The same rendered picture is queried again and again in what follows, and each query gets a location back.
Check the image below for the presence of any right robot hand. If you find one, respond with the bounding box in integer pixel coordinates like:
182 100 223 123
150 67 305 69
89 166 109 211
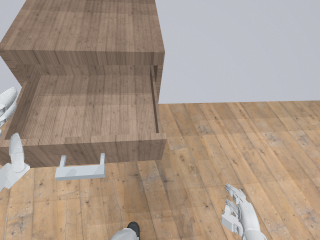
221 184 261 237

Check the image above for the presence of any handle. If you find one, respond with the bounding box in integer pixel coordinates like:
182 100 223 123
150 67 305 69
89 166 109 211
55 153 106 181

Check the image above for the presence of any left robot hand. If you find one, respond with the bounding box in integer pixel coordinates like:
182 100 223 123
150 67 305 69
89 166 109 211
0 87 30 191

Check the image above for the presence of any drawer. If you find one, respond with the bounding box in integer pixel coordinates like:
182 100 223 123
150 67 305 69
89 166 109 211
0 64 167 168

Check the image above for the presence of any right robot forearm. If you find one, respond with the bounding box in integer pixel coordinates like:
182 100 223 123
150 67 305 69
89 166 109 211
242 229 267 240

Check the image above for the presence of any cabinet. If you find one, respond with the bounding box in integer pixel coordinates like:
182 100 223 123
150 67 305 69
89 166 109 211
0 0 165 103

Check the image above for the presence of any left robot thigh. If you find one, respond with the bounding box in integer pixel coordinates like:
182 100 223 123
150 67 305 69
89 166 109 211
110 230 139 240

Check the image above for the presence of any robot left shin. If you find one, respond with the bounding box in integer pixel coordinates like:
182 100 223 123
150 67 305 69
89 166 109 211
122 228 136 235

